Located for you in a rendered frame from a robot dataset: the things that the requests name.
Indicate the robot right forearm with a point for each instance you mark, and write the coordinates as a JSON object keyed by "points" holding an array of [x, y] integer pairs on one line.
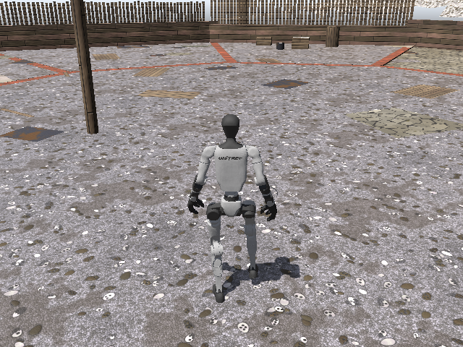
{"points": [[266, 193]]}

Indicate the right robot hand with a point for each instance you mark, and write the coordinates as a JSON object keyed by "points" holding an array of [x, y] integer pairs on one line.
{"points": [[271, 210]]}

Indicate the left robot hand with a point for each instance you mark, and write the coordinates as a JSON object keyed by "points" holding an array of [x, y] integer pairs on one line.
{"points": [[196, 204]]}

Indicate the right robot upper arm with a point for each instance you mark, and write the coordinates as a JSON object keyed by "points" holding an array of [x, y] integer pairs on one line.
{"points": [[257, 164]]}

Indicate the robot right thigh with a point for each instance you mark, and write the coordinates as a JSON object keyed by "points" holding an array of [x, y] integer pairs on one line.
{"points": [[248, 211]]}

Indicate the robot left forearm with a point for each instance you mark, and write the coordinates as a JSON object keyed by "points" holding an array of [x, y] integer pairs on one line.
{"points": [[196, 188]]}

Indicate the robot left shin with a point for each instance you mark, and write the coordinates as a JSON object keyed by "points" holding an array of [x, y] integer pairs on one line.
{"points": [[217, 268]]}

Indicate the left robot upper arm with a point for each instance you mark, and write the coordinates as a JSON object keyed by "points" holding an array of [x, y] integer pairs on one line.
{"points": [[208, 152]]}

